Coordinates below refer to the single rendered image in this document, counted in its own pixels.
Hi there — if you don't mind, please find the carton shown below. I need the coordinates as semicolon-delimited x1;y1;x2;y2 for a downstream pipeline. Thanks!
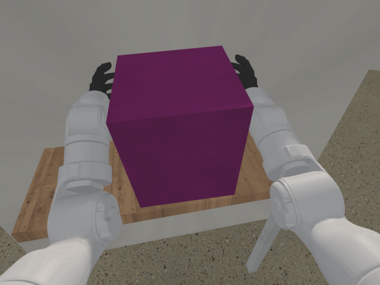
106;46;254;208

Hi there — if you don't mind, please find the left robot hand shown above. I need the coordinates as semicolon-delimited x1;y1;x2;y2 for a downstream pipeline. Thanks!
89;62;115;99

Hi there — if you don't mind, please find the robot right forearm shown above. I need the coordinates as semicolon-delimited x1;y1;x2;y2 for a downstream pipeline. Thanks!
246;87;345;213

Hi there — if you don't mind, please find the robot left forearm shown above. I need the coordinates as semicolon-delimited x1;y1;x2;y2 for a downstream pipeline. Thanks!
47;90;112;240

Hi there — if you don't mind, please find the table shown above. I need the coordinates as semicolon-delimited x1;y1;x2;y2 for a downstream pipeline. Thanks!
11;131;281;273

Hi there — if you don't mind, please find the right robot hand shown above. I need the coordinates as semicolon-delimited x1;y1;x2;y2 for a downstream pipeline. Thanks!
231;55;258;89

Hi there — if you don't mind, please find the robot left upper arm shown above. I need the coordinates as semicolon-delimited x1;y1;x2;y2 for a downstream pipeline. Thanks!
0;191;122;285

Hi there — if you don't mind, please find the robot right upper arm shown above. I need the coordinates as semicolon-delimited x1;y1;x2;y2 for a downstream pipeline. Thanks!
270;170;380;285

